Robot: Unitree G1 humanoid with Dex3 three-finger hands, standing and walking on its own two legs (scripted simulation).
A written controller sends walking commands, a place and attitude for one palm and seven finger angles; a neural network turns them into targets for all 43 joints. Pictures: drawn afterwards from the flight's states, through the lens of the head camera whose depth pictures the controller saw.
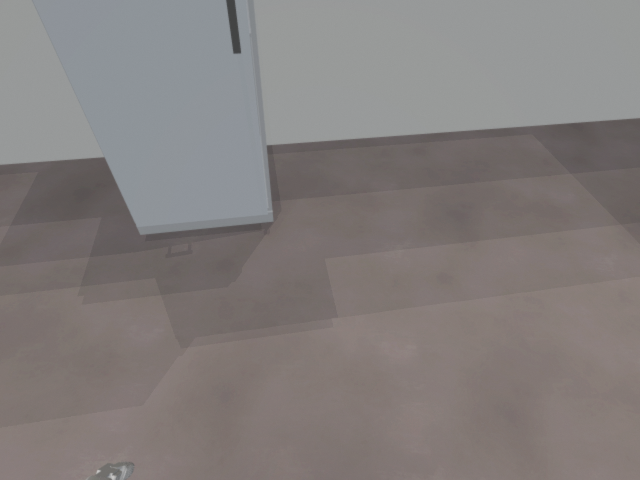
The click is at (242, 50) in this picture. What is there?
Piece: fridge door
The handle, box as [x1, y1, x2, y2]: [226, 0, 240, 53]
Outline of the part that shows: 226,0 233,53 240,52 234,0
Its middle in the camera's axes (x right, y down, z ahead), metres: -0.24 -0.63 +1.04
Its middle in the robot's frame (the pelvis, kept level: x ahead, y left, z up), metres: +1.20 +0.32 +0.14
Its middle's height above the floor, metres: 0.91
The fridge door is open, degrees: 0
